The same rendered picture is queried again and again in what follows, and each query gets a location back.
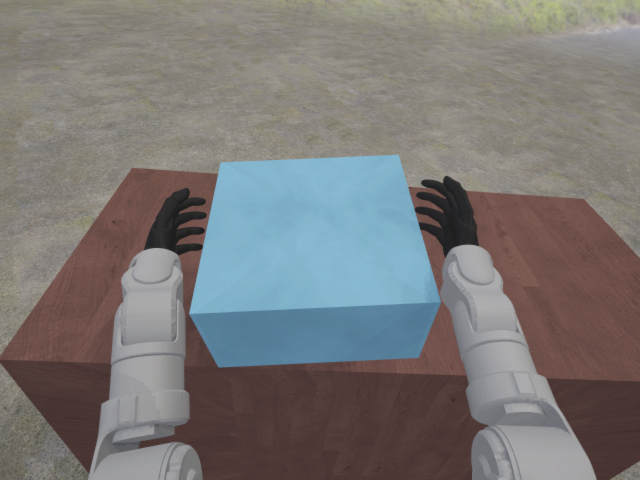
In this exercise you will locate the right robot hand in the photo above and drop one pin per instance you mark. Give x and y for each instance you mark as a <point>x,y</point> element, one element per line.
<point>457,222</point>

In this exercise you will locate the right robot upper arm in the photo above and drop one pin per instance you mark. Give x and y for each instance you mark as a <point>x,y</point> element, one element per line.
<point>501,452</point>

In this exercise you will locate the carton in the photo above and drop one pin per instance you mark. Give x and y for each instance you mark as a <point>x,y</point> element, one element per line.
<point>311,261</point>

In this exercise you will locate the left robot hand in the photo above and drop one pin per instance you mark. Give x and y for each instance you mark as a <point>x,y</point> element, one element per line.
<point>164,233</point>

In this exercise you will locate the pedestal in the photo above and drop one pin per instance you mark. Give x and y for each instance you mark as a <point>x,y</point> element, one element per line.
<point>573,282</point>

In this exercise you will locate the robot right forearm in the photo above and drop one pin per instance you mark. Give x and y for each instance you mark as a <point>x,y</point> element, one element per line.
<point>504,386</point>

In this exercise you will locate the robot left forearm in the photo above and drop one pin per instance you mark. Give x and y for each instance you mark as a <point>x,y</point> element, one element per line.
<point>147,398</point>

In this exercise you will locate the left robot upper arm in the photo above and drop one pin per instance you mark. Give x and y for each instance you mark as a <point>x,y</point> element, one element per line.
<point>170,461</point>

